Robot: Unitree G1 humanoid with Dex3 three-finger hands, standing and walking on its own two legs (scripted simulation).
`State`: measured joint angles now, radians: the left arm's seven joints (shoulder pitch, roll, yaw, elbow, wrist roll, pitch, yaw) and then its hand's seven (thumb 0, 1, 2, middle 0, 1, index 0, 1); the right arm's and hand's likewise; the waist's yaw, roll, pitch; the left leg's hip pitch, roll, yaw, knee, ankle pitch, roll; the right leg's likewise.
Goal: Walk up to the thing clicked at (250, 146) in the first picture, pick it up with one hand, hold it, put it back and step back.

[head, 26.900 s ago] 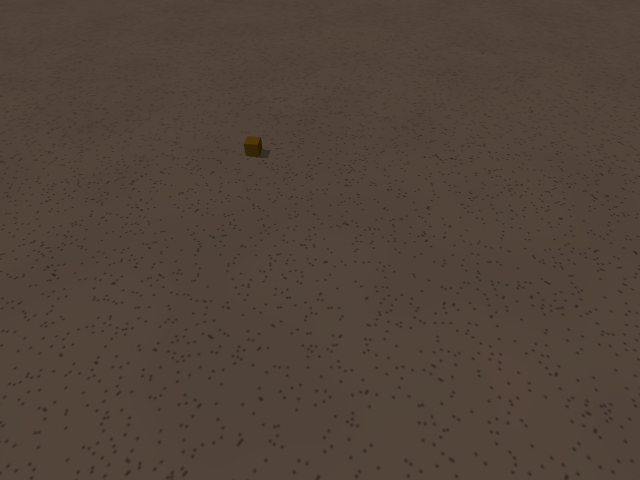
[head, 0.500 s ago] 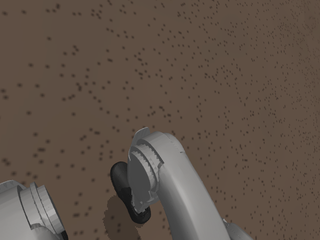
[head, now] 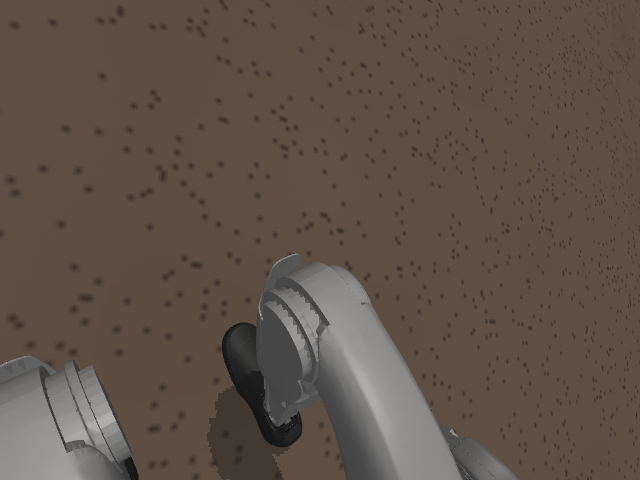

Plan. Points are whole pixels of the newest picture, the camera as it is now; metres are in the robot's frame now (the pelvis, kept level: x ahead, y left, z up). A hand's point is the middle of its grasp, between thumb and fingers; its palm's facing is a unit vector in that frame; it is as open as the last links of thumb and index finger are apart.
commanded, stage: close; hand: left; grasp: from above
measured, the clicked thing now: out of the picture +0.49 +0.35 -0.28
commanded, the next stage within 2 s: settle in 0.80 s
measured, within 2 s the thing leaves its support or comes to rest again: leaves its support in 1.20 s
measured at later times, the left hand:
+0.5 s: hand out of the picture +0.47 +0.34 -0.24, palm faces -0.45 -0.12 -0.88, open 10.5 cm
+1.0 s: hand out of the picture +0.48 +0.34 -0.24, palm faces -0.45 -0.12 -0.88, open 10.4 cm
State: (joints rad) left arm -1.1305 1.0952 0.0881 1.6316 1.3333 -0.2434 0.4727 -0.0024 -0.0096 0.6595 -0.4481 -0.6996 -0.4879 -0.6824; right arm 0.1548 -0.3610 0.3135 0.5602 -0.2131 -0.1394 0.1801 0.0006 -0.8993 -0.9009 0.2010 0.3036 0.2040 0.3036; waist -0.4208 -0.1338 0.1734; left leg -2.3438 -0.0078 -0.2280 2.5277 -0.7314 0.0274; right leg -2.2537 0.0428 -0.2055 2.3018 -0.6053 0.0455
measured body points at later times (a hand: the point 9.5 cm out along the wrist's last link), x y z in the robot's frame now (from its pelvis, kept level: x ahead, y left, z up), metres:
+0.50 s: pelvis +0.00 +0.00 +0.00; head +0.28 +0.14 +0.32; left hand +0.49 +0.34 -0.19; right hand +0.05 -0.25 -0.04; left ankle +0.06 +0.11 -0.28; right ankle +0.13 -0.11 -0.28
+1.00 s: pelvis +0.00 +0.00 +0.00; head +0.29 +0.14 +0.31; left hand +0.50 +0.34 -0.19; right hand +0.05 -0.25 -0.04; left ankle +0.06 +0.11 -0.28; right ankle +0.13 -0.11 -0.28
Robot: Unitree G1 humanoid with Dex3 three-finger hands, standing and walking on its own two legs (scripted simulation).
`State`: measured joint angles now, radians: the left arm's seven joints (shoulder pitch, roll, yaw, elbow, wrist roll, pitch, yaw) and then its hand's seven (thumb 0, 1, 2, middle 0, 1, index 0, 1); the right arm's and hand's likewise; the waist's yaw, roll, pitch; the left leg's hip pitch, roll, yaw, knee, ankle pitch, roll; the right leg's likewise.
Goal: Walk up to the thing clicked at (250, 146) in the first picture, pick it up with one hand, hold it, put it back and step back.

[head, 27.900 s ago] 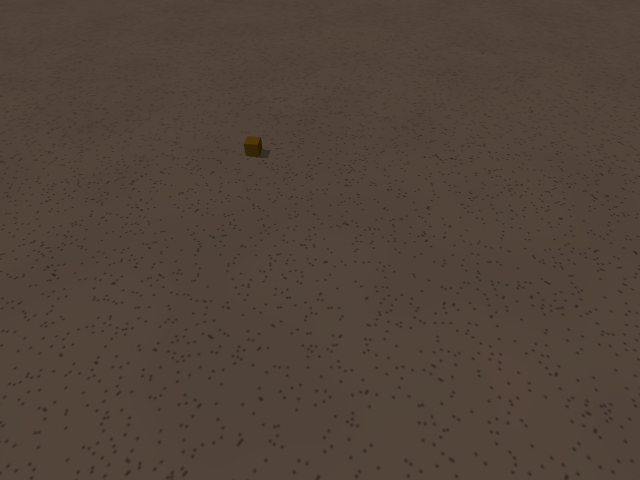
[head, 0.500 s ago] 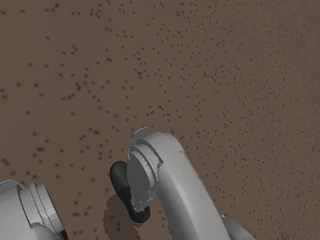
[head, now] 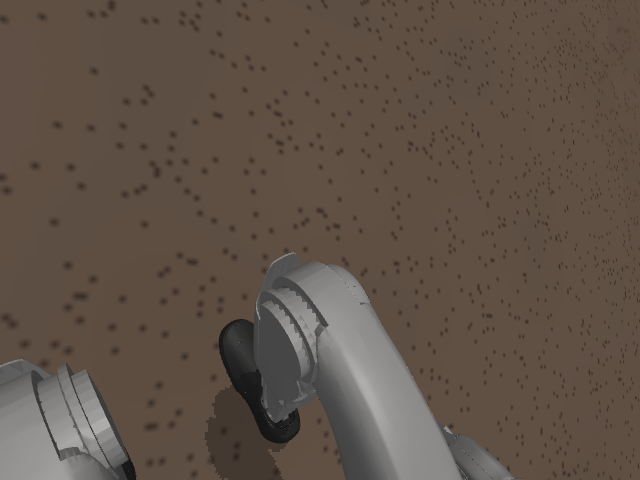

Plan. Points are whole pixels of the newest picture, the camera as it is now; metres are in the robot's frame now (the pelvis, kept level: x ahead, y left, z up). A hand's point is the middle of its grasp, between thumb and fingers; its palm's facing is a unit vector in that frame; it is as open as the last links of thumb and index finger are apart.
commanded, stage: settle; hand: left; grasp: from above
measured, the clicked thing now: out of the picture +0.48 +0.35 -0.28
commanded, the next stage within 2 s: lift in 0.82 s
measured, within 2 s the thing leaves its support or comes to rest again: leaves its support in 0.20 s
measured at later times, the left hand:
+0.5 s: hand out of the picture +0.48 +0.36 -0.17, palm faces -0.43 -0.08 -0.90, open 10.4 cm
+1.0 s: hand out of the picture +0.47 +0.35 -0.11, palm faces -0.44 -0.08 -0.89, open 10.3 cm
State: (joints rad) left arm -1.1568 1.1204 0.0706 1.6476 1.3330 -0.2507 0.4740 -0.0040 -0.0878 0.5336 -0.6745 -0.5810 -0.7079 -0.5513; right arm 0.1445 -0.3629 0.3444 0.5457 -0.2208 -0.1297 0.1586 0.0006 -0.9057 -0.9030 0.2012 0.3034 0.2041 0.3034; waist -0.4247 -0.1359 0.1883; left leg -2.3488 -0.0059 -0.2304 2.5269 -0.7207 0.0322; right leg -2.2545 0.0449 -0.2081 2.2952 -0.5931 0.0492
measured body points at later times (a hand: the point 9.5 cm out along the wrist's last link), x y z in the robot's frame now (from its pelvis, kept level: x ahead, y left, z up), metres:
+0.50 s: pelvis +0.01 +0.00 +0.02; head +0.26 +0.13 +0.36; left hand +0.50 +0.36 -0.12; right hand +0.08 -0.27 -0.04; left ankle +0.06 +0.11 -0.28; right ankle +0.13 -0.11 -0.28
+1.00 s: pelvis -0.01 -0.01 +0.03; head +0.23 +0.11 +0.40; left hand +0.49 +0.35 -0.06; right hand +0.06 -0.27 -0.05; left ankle +0.06 +0.11 -0.28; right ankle +0.13 -0.11 -0.28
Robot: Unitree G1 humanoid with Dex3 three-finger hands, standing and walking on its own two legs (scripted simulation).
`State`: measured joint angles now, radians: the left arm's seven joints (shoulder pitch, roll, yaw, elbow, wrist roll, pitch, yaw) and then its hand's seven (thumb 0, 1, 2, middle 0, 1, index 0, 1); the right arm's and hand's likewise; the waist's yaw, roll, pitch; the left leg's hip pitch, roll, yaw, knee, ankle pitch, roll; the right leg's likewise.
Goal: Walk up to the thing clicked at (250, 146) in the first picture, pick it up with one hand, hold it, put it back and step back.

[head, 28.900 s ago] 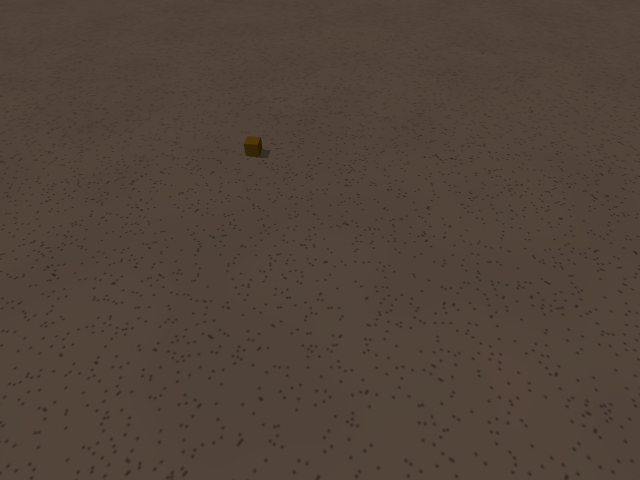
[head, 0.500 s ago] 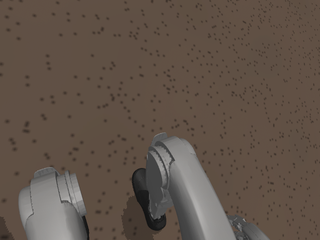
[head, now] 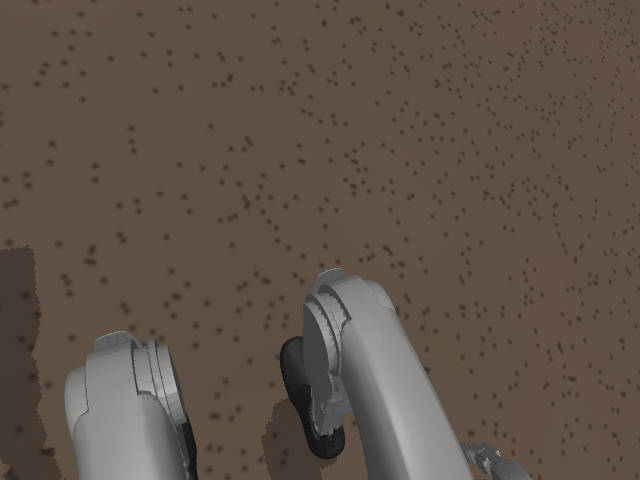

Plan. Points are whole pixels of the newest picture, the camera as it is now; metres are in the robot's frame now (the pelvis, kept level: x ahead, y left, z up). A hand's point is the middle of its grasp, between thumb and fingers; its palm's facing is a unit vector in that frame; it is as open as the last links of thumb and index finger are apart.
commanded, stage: lift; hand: left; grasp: from above
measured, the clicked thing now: out of the picture +0.52 +0.32 -0.17
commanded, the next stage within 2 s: hold in 1.64 s
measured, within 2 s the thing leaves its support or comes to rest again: neither
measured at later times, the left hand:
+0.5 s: hand out of the picture +0.45 +0.33 -0.02, palm faces -0.48 -0.09 -0.87, open 10.3 cm
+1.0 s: hand out of the picture +0.37 +0.29 +0.19, palm faces -0.45 -0.10 -0.89, open 10.3 cm
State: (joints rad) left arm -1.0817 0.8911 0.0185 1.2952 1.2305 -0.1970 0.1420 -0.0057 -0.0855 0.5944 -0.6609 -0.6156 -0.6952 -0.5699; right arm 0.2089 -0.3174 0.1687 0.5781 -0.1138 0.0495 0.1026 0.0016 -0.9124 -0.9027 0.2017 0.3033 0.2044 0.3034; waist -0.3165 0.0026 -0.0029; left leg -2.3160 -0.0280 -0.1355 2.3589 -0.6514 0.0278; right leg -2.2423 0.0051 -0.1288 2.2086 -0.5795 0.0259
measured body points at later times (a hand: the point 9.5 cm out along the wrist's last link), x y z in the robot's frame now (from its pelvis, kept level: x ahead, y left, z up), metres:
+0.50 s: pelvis +0.01 +0.01 +0.08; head +0.21 +0.08 +0.47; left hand +0.47 +0.33 +0.03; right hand +0.10 -0.27 -0.02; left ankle +0.08 +0.11 -0.31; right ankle +0.13 -0.12 -0.31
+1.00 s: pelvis +0.02 +0.00 +0.26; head +0.13 +0.03 +0.69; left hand +0.39 +0.29 +0.24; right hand +0.15 -0.25 +0.13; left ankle +0.08 +0.11 -0.31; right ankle +0.13 -0.12 -0.31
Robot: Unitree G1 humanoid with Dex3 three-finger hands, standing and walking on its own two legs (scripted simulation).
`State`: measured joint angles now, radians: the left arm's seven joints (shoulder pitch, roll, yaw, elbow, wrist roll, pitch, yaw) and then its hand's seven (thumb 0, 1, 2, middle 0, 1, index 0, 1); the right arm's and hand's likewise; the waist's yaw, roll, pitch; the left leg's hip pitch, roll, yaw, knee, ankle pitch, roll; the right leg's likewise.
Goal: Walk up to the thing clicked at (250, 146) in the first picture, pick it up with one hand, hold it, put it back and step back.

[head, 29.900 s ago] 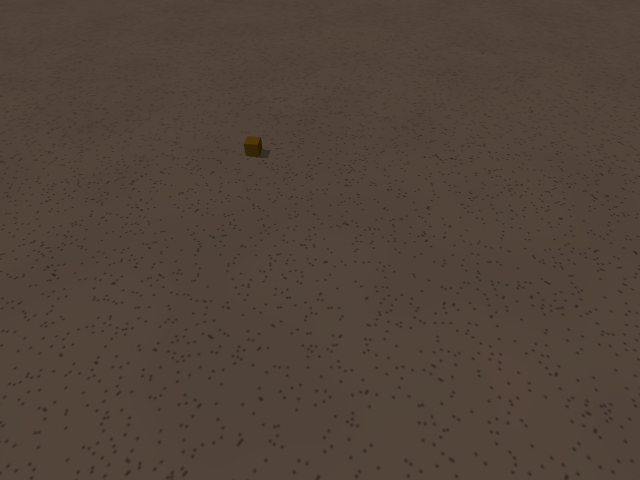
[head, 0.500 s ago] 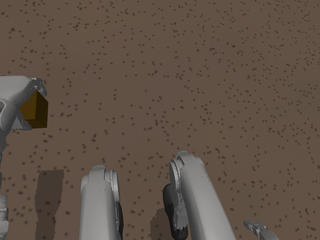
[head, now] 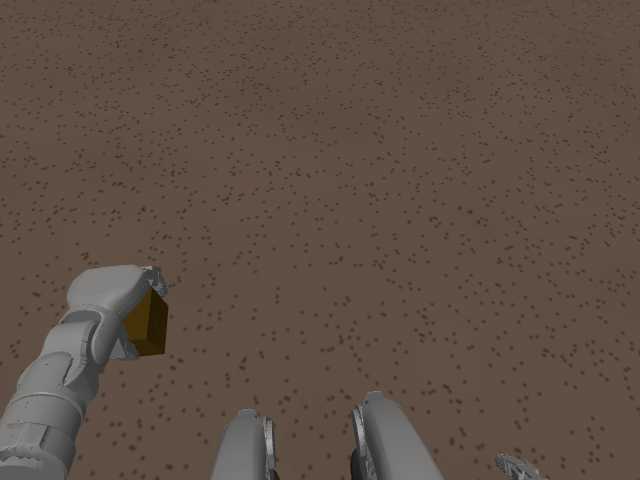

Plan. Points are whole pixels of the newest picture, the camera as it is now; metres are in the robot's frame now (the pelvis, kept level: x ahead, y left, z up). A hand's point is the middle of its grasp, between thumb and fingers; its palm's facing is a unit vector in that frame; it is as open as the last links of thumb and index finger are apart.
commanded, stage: lift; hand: left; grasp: from above
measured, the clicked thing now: (131, 323) +0.39 +0.25 -0.10
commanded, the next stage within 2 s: hold in 0.64 s
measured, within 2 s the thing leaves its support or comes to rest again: neither
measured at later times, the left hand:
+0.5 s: hand (104, 281) +0.38 +0.23 +0.04, palm faces -0.44 -0.05 -0.90, open 10.3 cm
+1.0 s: hand (80, 251) +0.39 +0.23 +0.09, palm faces -0.46 -0.03 -0.89, open 10.3 cm
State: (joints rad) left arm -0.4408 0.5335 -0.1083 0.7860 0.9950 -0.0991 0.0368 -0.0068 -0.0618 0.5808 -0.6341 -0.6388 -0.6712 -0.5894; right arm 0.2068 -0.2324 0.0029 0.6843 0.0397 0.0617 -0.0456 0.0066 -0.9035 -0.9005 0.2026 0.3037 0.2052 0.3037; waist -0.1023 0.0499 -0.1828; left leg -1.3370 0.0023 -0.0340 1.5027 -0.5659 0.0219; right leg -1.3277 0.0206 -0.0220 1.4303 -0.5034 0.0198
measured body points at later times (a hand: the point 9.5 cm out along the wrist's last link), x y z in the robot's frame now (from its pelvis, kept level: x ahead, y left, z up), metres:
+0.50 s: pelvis +0.04 +0.00 +0.11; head +0.10 +0.00 +0.55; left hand +0.40 +0.23 +0.09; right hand +0.12 -0.27 -0.01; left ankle +0.07 +0.10 -0.57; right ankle +0.09 -0.13 -0.57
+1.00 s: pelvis +0.07 +0.00 +0.14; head +0.11 +0.00 +0.59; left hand +0.41 +0.23 +0.14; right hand +0.18 -0.26 +0.02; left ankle +0.07 +0.10 -0.57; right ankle +0.09 -0.13 -0.57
